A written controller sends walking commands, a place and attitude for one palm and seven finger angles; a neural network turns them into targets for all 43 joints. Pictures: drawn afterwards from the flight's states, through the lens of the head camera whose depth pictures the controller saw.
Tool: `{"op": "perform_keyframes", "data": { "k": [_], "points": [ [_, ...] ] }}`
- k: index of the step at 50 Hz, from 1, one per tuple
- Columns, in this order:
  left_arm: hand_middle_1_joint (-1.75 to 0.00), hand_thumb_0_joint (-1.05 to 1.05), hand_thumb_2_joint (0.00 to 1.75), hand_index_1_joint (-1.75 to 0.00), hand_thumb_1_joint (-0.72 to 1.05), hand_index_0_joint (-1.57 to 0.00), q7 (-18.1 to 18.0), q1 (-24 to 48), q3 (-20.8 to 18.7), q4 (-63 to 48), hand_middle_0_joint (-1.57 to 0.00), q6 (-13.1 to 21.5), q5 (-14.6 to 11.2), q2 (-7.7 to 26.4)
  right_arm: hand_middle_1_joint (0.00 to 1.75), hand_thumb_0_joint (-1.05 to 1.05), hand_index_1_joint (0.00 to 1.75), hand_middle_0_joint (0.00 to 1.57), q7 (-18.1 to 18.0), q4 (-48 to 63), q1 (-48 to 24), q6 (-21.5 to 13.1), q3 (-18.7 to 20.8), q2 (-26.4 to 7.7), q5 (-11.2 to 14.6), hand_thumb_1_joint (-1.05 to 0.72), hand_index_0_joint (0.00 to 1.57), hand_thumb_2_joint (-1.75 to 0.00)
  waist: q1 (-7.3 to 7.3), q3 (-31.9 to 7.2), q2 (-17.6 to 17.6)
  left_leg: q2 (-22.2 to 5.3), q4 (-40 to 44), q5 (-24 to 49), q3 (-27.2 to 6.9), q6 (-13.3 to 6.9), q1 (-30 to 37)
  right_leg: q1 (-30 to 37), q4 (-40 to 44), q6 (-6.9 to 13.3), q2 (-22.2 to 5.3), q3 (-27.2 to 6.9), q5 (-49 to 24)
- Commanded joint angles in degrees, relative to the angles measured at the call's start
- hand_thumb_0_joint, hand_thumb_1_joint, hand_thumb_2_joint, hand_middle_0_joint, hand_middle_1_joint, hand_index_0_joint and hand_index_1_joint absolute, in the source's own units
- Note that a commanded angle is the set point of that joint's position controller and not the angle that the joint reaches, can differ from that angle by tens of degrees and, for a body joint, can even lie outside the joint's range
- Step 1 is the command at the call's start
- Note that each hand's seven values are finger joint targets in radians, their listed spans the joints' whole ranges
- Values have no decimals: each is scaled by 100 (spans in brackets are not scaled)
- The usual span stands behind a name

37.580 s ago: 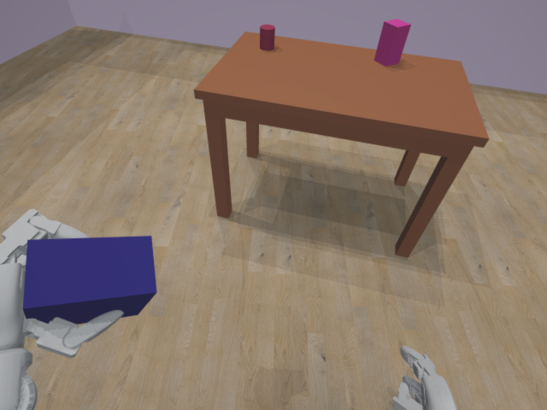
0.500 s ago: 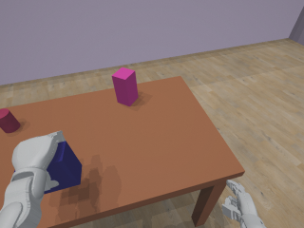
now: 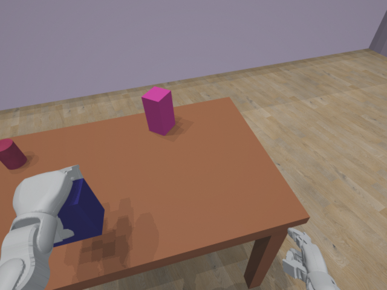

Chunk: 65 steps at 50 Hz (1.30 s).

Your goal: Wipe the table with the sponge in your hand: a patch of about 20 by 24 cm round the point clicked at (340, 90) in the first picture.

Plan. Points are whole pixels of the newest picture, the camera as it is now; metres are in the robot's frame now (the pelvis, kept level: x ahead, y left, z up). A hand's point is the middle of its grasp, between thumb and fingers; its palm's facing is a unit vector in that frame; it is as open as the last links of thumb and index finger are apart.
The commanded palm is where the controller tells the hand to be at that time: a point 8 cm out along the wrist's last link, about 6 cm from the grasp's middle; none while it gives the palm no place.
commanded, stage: bring the sponge back beside the body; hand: left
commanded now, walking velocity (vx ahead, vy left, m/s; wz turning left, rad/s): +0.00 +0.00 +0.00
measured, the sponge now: (69, 218) +0.21 +0.31 +0.04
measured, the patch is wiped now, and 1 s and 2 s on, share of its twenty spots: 0.90 0.90 0.90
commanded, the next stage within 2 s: step back with the hand held close in 1.42 s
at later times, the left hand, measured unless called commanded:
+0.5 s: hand (63, 208) +0.20 +0.29 +0.10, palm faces +0.05 -0.09 -0.99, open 10.6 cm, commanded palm +0.17 +0.29 +0.16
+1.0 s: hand (65, 216) +0.19 +0.28 +0.10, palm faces +0.06 -0.11 -0.99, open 10.6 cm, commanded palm +0.15 +0.27 +0.17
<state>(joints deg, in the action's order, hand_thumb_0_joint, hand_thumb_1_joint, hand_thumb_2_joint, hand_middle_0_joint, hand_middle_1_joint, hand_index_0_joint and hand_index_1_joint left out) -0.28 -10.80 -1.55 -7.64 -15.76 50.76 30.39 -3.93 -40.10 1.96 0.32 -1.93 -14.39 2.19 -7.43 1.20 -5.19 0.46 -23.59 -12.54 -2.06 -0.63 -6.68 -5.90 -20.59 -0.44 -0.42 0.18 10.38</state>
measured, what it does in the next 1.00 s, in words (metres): stands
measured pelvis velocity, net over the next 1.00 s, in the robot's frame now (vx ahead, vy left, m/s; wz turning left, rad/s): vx -0.01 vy -0.01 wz -0.01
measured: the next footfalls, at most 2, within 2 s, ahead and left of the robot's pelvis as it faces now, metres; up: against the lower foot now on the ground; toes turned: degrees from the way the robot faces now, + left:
none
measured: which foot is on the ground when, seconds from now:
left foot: down 0.00-1.00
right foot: down 0.00-1.00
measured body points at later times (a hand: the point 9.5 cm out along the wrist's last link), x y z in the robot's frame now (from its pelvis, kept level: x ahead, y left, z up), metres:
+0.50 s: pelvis +0.00 -0.01 +0.00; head -0.02 -0.04 +0.45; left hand +0.20 +0.30 +0.15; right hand +0.25 -0.21 -0.08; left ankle +0.01 +0.11 -0.74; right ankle +0.01 -0.13 -0.74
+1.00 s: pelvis -0.01 -0.01 +0.00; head -0.04 -0.05 +0.45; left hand +0.18 +0.28 +0.16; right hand +0.24 -0.20 -0.07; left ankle +0.01 +0.11 -0.74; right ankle +0.01 -0.13 -0.74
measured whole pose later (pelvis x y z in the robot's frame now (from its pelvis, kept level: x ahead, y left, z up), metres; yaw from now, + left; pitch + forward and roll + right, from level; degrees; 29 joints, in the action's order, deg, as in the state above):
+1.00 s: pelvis -0.01 -0.01 +0.00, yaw +0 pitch -6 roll +0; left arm 1.2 -15.8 1.3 -18.2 -22.1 50.3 29.3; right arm -3.2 -39.7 1.0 0.8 -2.3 -14.6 2.2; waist -8.1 0.7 -6.2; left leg -0.1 -23.8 -12.2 -2.0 0.1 -5.9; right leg -6.0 -22.2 0.2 0.2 -0.1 10.6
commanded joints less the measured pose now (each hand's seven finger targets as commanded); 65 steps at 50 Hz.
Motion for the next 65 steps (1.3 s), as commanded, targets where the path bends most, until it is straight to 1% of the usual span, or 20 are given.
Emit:
{"op": "perform_keyframes", "data": {
  "k": [1,2,9,11,14,16,17,19,26,32,36,40,46,47,51,55,56,57,61,65],
  "points": [
    [-160,0,130,-160,10,-120,-285,1108,-1195,-1211,-120,-120,125,1604,30,0,30,20,-24,988,-1302,-285,249,-682,-4,-90,20,-90,-53,-926,-59,64,338,1020,-268,-134,168,192,347,463,157,-375,-473],
    [-160,0,130,-160,10,-120,-270,1197,-963,-1311,-120,-117,113,1376,30,0,30,20,-23,1035,-1265,-294,240,-636,-4,-90,20,-90,-16,-1008,-101,59,325,1045,-195,-154,169,219,298,429,116,-225,-495],
    [-160,0,130,-160,10,-120,-146,1154,-906,-1298,-120,-55,100,1399,30,0,30,20,-72,1017,-1206,-341,256,-654,-18,-90,20,-90,9,-893,102,64,297,962,-230,-179,206,96,354,399,111,-218,-396],
    [-160,0,130,-160,10,-120,-153,1256,-1017,-1514,-120,-25,105,1506,30,0,30,20,-80,1054,-1312,-367,240,-640,0,-90,20,-90,5,-954,-73,68,319,895,-259,-175,271,120,369,437,155,-374,-356],
    [-160,0,130,-160,10,-120,-198,1167,-894,-1568,-120,14,144,1371,30,0,30,20,-66,1029,-1204,-380,259,-621,-33,-90,20,-90,-30,-1017,-111,59,317,1076,-236,-163,275,179,321,425,124,-226,-485],
    [-160,0,130,-160,10,-120,-242,1024,-1149,-1615,-120,-58,151,1556,30,0,30,20,-55,1056,-1324,-382,246,-632,-25,-90,20,-90,-90,-957,-34,63,325,1087,-282,-159,261,221,326,468,173,-402,-514],
    [-160,0,130,-160,10,-120,-244,994,-943,-1646,-120,-85,157,1343,30,0,30,20,-35,1073,-1270,-367,235,-599,-25,-90,20,-90,-65,-1030,-44,54,317,1104,-214,-165,222,256,281,431,133,-229,-496],
    [-160,0,130,-160,10,-120,-248,913,-916,-1475,-120,-189,128,1328,30,0,30,20,-22,1027,-1278,-323,245,-626,-25,-90,20,-90,-68,-821,39,43,345,1019,-223,-146,157,131,339,411,111,-255,-413],
    [-160,0,130,-160,10,-120,-159,888,-880,-1821,-120,-416,119,1330,30,0,30,20,8,1135,-1513,-322,186,-605,0,-90,20,-90,-101,-927,-54,60,386,947,-283,-163,161,239,287,448,164,-394,-381],
    [-160,0,130,-160,10,-120,-119,887,-755,-2105,-120,-363,171,1234,30,0,30,20,29,1171,-1396,-345,182,-561,-17,-90,20,-90,-81,-1048,-37,45,348,944,-225,-189,152,265,223,414,141,-247,-346],
    [-160,0,130,-160,10,-120,-161,706,-848,-2217,-120,-391,175,1267,30,0,30,20,48,1160,-1520,-336,187,-574,-5,-90,20,-90,-105,-843,-62,34,367,935,-304,-166,161,184,279,464,196,-460,-361],
    [-160,0,130,-160,10,-120,-184,778,-710,-2110,-120,-458,185,1194,30,0,30,20,53,1114,-1437,-291,191,-568,-28,-90,20,-90,-100,-752,20,28,404,792,-241,-162,87,109,300,402,126,-310,-213],
    [-160,0,130,-160,10,-120,-127,653,-750,-2347,-120,-574,156,1214,30,0,30,20,47,1201,-1635,-325,159,-549,-1,-90,20,-90,-131,-875,-14,43,416,679,-295,-188,103,214,269,440,196,-499,-128],
    [-160,0,130,-160,10,-120,-108,606,-575,-2365,-120,-573,156,1049,30,0,30,20,61,1204,-1523,-336,153,-516,-12,-90,20,-90,-103,-886,53,44,370,699,-209,-202,71,197,248,396,154,-332,-86],
    [-160,0,130,-160,10,-120,-103,484,-753,-2525,-120,-598,161,1206,30,0,30,20,84,1206,-1649,-335,153,-542,-11,-90,20,-90,-137,-820,-45,34,383,693,-293,-186,57,197,262,447,200,-552,-143],
    [-160,0,130,-160,10,-120,-131,520,-669,-2361,-120,-629,183,1158,30,0,30,20,103,1144,-1485,-282,153,-543,-42,-90,20,-90,-125,-736,46,29,373,716,-223,-173,5,104,269,402,133,-374,-136],
    [-160,0,130,-160,10,-120,-130,567,-756,-2437,-120,-659,182,1216,30,0,30,20,84,1184,-1645,-304,143,-539,-3,-90,20,-90,-116,-717,30,39,384,540,-275,-177,-2,97,297,438,204,-567,30],
    [-160,0,130,-160,10,-120,-131,595,-626,-2419,-120,-654,200,1088,30,0,30,20,96,1187,-1535,-311,141,-516,-17,-90,20,-90,-103,-785,70,32,361,571,-203,-192,-13,121,248,408,172,-397,35],
    [-160,0,130,-160,10,-120,-118,679,-682,-2467,-120,-661,193,1163,30,0,30,20,71,1206,-1677,-317,137,-524,11,-90,20,-90,-110,-762,-114,50,411,448,-265,-183,10,120,272,443,212,-558,86],
    [-160,0,130,-160,10,-120,-99,597,-555,-2380,-120,-613,198,1093,30,0,30,20,82,1148,-1543,-307,146,-526,-28,-90,20,-90,-99,-752,15,47,370,530,-208,-183,18,51,293,384,138,-388,56]
  ]
}}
